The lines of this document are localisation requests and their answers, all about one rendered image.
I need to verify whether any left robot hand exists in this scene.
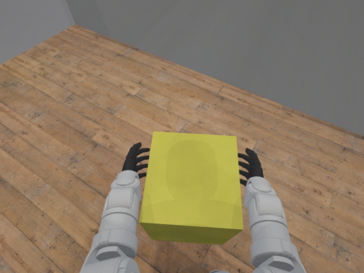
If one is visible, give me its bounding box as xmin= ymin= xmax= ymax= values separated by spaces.
xmin=122 ymin=142 xmax=150 ymax=178

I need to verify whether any carton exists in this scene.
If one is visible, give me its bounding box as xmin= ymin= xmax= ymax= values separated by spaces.
xmin=139 ymin=131 xmax=243 ymax=245

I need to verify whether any left robot forearm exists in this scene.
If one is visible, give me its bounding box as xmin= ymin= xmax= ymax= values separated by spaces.
xmin=80 ymin=170 xmax=141 ymax=272

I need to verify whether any left robot upper arm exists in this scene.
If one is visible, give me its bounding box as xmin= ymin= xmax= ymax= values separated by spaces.
xmin=80 ymin=256 xmax=140 ymax=273

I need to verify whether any right robot hand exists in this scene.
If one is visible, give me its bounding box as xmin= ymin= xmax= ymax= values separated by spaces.
xmin=238 ymin=148 xmax=264 ymax=186

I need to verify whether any right robot forearm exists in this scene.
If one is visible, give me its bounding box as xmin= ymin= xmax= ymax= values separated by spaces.
xmin=243 ymin=176 xmax=307 ymax=273

